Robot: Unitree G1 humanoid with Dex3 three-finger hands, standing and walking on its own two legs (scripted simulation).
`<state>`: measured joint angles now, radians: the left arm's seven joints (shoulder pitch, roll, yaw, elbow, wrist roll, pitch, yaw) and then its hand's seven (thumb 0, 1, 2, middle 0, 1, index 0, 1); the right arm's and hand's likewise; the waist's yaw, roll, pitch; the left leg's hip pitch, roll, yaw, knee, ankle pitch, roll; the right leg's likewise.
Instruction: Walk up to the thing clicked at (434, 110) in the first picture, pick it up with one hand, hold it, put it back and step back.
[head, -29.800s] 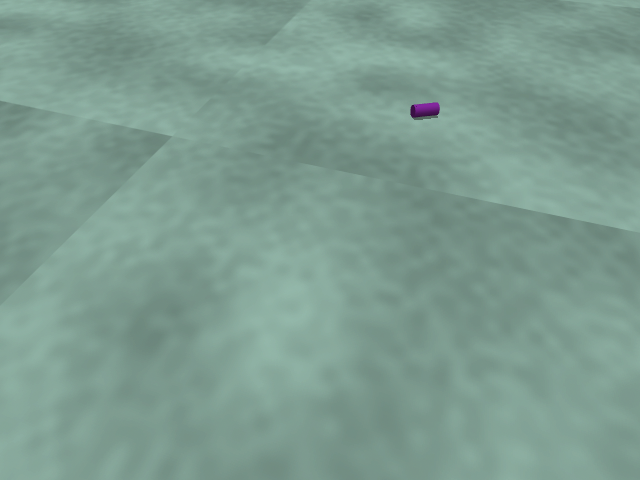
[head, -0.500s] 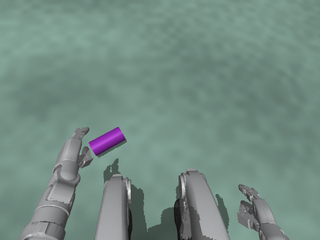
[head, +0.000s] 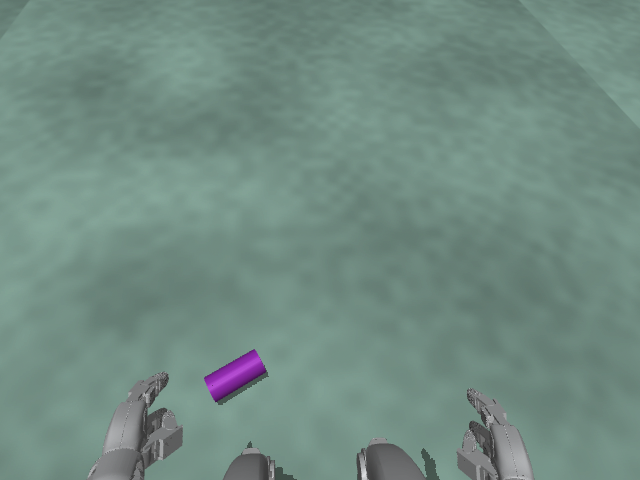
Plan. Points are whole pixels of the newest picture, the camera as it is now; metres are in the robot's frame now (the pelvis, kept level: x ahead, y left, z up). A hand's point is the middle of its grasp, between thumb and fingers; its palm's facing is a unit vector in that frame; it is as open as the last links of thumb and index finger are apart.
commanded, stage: home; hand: left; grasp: from above
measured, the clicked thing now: (235, 374) +0.46 +0.20 -0.64
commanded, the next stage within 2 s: none
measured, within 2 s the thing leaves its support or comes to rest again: neither
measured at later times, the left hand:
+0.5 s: hand (147, 463) +0.18 +0.19 -0.01, palm faces +0.07 -0.98 -0.19, open 7.6 cm
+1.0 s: hand (146, 464) +0.17 +0.19 -0.01, palm faces +0.06 -0.98 -0.20, open 7.7 cm
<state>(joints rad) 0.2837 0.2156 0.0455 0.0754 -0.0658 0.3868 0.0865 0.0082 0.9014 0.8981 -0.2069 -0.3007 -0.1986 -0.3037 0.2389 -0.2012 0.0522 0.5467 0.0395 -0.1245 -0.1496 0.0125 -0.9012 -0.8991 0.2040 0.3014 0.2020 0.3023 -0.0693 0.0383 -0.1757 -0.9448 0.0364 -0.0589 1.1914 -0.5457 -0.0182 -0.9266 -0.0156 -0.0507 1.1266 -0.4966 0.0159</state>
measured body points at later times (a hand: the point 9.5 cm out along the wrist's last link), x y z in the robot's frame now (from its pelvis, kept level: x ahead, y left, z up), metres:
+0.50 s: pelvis +0.02 +0.01 +0.04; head +0.04 +0.02 +0.49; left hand +0.17 +0.24 +0.00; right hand +0.20 -0.23 -0.02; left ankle +0.01 +0.13 -0.65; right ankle +0.03 -0.13 -0.65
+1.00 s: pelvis +0.01 +0.01 +0.03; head +0.03 +0.01 +0.48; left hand +0.17 +0.24 +0.01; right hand +0.17 -0.23 -0.03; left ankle +0.01 +0.13 -0.65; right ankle +0.03 -0.13 -0.65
